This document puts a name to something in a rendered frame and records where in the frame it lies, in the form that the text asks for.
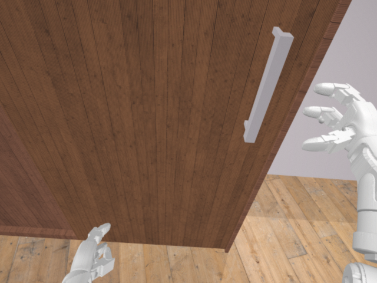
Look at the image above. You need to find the handle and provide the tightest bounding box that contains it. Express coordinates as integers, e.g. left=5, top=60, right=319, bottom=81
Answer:
left=243, top=27, right=294, bottom=143

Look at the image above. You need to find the wardrobe door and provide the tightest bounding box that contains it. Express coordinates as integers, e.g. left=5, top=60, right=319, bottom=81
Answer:
left=0, top=0, right=340, bottom=249
left=0, top=105, right=72, bottom=230

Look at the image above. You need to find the robot left forearm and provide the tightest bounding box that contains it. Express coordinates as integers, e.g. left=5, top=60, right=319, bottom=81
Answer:
left=62, top=269, right=92, bottom=283

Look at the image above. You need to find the robot right forearm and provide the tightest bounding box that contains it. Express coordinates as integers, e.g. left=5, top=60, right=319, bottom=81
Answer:
left=347, top=136, right=377, bottom=264

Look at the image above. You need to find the robot left hand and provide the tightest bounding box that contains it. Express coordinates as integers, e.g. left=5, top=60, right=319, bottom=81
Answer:
left=70, top=223, right=115, bottom=281

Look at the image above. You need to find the robot right hand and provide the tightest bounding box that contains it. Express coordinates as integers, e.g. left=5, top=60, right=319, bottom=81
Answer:
left=302, top=83, right=377, bottom=154

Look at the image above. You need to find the right robot upper arm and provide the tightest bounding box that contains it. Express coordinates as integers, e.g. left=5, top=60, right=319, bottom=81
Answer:
left=342, top=262, right=377, bottom=283

